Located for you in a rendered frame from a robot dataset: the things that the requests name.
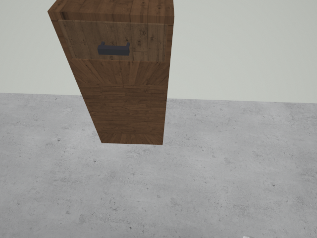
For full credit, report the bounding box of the drawer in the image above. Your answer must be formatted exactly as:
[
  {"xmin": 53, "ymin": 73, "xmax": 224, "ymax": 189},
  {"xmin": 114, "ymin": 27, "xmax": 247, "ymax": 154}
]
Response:
[{"xmin": 58, "ymin": 19, "xmax": 167, "ymax": 62}]

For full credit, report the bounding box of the handle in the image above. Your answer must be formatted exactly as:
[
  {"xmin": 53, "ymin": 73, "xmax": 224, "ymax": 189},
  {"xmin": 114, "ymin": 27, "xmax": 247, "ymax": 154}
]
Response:
[{"xmin": 97, "ymin": 42, "xmax": 130, "ymax": 56}]

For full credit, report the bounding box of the cabinet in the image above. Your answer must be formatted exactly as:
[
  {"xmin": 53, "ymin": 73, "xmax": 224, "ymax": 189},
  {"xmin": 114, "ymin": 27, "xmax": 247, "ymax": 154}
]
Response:
[{"xmin": 48, "ymin": 0, "xmax": 174, "ymax": 145}]

